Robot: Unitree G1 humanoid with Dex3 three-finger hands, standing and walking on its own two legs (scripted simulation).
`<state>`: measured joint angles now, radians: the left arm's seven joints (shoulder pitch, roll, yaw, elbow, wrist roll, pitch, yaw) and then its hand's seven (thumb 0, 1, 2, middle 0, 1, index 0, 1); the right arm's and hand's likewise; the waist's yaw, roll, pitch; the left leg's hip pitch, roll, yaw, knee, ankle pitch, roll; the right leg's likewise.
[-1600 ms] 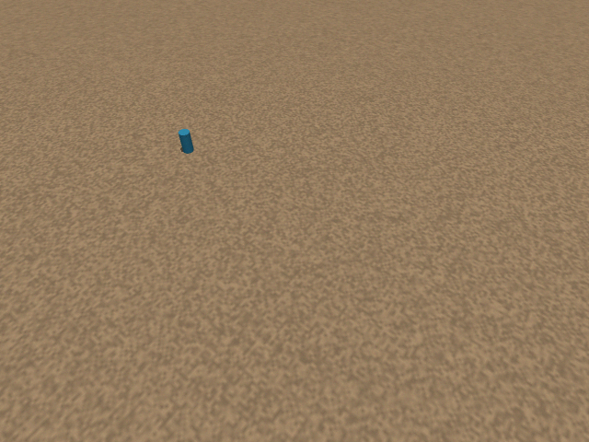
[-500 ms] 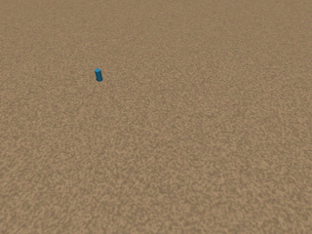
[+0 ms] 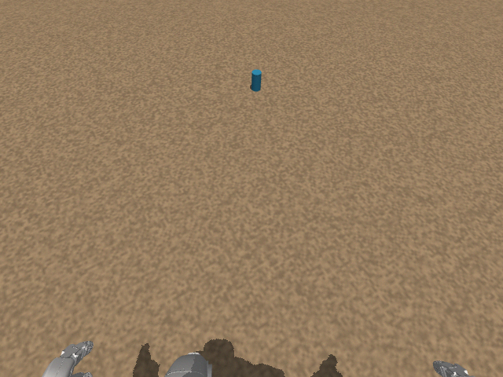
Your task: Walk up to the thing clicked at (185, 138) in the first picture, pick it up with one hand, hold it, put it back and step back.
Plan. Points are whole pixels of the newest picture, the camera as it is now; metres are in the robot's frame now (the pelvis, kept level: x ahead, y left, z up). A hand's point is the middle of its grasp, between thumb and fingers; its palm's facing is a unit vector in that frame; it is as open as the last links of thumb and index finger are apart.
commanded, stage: walk up
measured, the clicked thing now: (256, 80) +1.78 -0.05 -0.71
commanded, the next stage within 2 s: stand in 1.70 s
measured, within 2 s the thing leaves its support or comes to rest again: neither
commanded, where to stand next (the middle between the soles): +0.05 +0.01 m, yaw +28 degrees
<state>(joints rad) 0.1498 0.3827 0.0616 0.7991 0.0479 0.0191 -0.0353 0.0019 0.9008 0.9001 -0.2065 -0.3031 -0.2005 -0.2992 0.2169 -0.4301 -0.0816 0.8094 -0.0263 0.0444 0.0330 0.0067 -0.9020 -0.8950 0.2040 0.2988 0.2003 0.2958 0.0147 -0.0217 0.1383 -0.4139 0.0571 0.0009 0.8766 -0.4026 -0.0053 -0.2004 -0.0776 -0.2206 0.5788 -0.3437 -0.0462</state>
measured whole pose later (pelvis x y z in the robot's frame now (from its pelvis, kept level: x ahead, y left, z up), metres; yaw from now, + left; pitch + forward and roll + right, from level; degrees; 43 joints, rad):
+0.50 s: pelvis +0.00 -0.02 -0.02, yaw +17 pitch -3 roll -1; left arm 0.26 0.40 0.07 0.82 0.03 0.00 -0.01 0.00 0.90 0.90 -0.20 -0.30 -0.20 -0.30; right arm 0.23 -0.43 -0.06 0.74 -0.02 0.04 -0.01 0.01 -0.90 -0.89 0.21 0.30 0.21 0.30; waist 0.02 0.06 0.12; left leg -0.45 -0.05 -0.17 0.91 -0.45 0.01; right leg -0.31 -0.02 -0.06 0.73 -0.38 0.01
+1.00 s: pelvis +0.00 +0.01 -0.01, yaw +27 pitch -2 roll +0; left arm 0.26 0.41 0.05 0.86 0.00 0.02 -0.01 0.00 0.90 0.90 -0.20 -0.30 -0.20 -0.30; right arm 0.26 -0.38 -0.02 0.84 -0.02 -0.03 0.00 0.01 -0.90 -0.89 0.21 0.30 0.21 0.30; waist 0.01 -0.06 0.09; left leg -0.34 -0.03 -0.06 0.70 -0.31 0.01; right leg -0.37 -0.08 -0.01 0.85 -0.51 -0.03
